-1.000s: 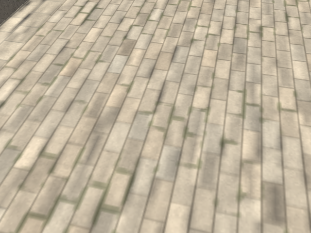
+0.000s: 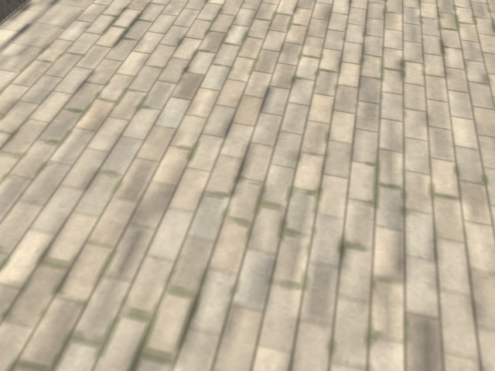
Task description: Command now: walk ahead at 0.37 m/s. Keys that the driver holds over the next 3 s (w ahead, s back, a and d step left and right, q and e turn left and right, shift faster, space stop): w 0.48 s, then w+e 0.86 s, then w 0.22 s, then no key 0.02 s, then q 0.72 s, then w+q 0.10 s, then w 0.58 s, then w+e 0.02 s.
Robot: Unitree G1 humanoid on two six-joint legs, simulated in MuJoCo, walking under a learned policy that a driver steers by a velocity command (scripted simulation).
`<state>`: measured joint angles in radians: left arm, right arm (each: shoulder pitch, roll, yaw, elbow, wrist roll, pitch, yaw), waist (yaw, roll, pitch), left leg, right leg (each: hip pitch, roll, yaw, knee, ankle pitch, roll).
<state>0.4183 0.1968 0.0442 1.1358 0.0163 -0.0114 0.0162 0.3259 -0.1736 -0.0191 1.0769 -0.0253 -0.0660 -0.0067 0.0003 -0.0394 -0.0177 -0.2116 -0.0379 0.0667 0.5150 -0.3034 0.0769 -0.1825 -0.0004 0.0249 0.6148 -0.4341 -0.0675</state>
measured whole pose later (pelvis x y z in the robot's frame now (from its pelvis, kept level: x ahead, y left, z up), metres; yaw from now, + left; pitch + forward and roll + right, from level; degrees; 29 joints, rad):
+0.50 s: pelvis +0.26 -0.02 -0.01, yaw +1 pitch +0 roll -1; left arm 0.12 0.20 0.06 0.96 0.02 -0.07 -0.01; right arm 0.42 -0.17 -0.02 1.09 -0.01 -0.09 -0.01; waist -0.02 0.02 0.07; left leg -0.20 -0.02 0.00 1.16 -0.39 0.10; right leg -0.38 0.07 -0.14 0.56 -0.19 -0.13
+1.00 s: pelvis +0.54 +0.01 -0.01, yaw -13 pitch +2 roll +0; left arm 0.46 0.22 0.06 1.00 0.00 -0.07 0.01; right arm -0.02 -0.20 -0.03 0.79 -0.04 -0.09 0.00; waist 0.09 -0.01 0.06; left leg -0.46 -0.01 0.05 0.56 -0.11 0.05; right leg -0.11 0.09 0.11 0.81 -0.48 -0.09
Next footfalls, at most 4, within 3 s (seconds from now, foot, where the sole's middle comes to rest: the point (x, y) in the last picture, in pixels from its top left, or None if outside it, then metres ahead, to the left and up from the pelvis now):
0.40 right None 0.37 -0.07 -0.77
0.96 left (221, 314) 0.70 0.08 -0.77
1.48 right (319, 270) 0.86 -0.23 -0.77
2.00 left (296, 217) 1.08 -0.17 -0.77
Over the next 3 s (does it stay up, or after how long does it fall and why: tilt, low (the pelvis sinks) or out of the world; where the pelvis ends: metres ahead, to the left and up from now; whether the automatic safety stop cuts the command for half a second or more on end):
stays up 1.15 -0.20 0.00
